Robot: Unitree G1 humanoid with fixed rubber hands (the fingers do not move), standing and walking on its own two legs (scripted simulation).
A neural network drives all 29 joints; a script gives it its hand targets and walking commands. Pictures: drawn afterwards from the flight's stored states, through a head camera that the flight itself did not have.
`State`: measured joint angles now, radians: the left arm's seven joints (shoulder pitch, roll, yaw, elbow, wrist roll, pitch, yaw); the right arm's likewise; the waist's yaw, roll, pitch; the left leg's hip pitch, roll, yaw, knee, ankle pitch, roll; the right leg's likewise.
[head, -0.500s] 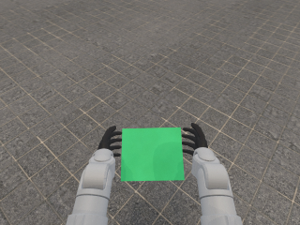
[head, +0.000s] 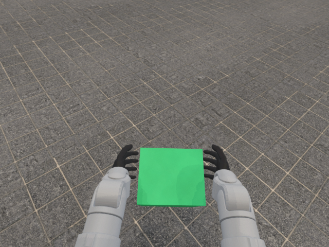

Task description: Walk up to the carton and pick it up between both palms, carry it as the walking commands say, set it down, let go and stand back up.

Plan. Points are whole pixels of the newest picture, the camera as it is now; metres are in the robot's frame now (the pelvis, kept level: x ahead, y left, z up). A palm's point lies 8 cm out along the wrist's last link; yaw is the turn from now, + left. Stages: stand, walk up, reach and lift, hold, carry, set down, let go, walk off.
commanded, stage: carry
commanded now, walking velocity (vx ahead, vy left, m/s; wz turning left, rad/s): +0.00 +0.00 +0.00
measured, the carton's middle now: (169, 180) +0.34 -0.02 -0.08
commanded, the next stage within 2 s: none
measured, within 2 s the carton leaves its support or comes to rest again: neither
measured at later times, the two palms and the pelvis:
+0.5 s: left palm (130, 96) +0.62 +0.13 +0.00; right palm (200, 93) +0.64 -0.12 +0.02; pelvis +0.31 +0.00 -0.01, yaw -2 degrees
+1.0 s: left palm (146, 41) +0.97 +0.09 +0.03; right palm (200, 37) +1.00 -0.15 +0.05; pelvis +0.67 -0.04 +0.01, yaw +1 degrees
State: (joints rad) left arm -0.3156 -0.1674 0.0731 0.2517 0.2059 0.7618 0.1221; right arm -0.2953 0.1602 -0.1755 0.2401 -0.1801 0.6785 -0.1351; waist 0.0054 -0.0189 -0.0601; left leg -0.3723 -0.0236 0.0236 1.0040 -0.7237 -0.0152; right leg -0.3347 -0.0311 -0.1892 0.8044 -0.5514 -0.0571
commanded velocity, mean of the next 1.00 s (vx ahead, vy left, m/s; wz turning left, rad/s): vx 0.00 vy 0.00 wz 0.00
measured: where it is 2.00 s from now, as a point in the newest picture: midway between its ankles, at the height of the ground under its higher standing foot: (170, 122)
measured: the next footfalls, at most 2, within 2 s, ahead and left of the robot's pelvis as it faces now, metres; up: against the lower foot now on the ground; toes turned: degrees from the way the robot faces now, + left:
left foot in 0.04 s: +0.01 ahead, +0.10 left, +0.00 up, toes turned +2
right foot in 0.26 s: +0.16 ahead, -0.06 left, +0.00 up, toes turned -11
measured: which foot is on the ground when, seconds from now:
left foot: up 0.00-0.02, down 0.04-0.26, up 0.28-0.48, down 0.50-0.76, up 0.78-1.00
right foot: down 0.00-0.08, up 0.10-0.24, down 0.26-0.52, up 0.54-0.74, down 0.76-1.00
